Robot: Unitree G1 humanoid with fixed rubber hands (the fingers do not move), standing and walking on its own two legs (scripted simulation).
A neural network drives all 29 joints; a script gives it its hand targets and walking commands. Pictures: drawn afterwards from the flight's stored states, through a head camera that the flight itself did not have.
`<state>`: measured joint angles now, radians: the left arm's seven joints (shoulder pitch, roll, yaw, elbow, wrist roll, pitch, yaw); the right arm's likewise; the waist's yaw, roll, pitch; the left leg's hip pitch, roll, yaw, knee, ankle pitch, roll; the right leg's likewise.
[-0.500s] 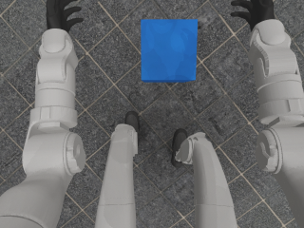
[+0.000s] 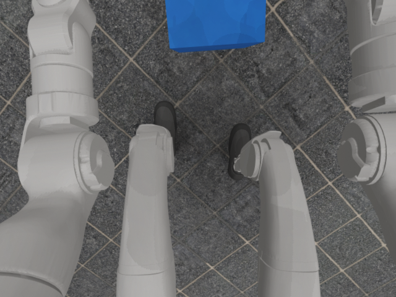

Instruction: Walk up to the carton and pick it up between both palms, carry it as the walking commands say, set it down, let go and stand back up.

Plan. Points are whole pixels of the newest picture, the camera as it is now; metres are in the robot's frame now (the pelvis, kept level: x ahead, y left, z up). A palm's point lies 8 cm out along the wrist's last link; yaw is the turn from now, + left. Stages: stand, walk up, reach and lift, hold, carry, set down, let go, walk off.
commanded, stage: reach and lift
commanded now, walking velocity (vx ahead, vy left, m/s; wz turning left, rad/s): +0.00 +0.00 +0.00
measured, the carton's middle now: (211, 1) +0.56 +0.02 -0.47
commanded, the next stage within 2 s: none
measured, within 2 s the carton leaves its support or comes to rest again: neither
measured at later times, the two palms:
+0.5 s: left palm out of the picture +0.54 +0.21 -0.32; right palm out of the picture +0.58 -0.14 -0.29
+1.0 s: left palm out of the picture +0.56 +0.21 -0.41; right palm out of the picture +0.58 -0.14 -0.41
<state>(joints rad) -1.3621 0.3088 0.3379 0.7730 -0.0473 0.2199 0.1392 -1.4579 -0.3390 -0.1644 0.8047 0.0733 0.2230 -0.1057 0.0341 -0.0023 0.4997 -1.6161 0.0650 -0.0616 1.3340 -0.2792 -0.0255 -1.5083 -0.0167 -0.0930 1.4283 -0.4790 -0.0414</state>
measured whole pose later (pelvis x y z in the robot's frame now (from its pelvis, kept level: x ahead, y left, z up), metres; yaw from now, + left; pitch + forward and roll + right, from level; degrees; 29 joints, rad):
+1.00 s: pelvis +0.00 +0.01 -0.23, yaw -2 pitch +34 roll -1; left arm -1.66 0.39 0.23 1.22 -0.10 0.07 0.17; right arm -1.61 -0.39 0.00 1.04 0.14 0.15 -0.09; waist 0.05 0.00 0.52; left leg -2.30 0.07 -0.07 2.12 -0.43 -0.03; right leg -2.17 -0.01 -0.05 2.25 -0.68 -0.03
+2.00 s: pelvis +0.00 +0.01 -0.23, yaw -2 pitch +34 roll -1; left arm -1.68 0.36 0.26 1.24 -0.16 0.08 0.08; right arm -1.62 -0.36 0.01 1.04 0.14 0.18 -0.01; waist 0.06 0.00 0.52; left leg -2.30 0.07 -0.08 2.15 -0.44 -0.03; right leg -2.18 0.00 -0.04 2.28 -0.69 -0.03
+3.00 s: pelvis -0.02 +0.01 -0.21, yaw -4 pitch +29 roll +0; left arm -1.65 0.35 0.27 1.06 -0.16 0.28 0.14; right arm -1.64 -0.34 0.03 0.96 0.14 0.37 -0.09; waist 0.07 0.00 0.53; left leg -2.17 0.06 -0.09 2.09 -0.42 -0.04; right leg -2.07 0.03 -0.04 2.20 -0.64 -0.03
